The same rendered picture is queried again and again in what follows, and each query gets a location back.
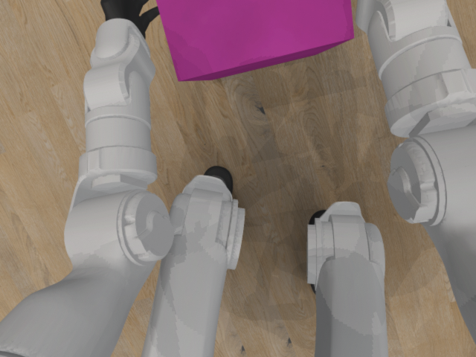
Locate left robot forearm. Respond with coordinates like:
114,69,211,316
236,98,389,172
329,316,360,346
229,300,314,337
64,19,158,241

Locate carton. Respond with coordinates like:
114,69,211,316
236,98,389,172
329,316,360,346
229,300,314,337
156,0,354,81

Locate right robot upper arm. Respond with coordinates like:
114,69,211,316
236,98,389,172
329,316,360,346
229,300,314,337
387,125,476,345

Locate right robot forearm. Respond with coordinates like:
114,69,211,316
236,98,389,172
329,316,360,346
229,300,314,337
356,0,476,138

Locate robot left thigh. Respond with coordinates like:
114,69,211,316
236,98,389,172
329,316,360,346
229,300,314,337
141,188,245,357

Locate left robot upper arm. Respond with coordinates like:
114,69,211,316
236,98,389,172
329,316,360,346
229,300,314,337
0,189,175,357

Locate left robot hand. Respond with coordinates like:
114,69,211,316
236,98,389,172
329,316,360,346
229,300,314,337
100,0,160,39

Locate right robot shin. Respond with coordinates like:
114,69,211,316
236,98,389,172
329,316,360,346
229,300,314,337
314,202,385,286

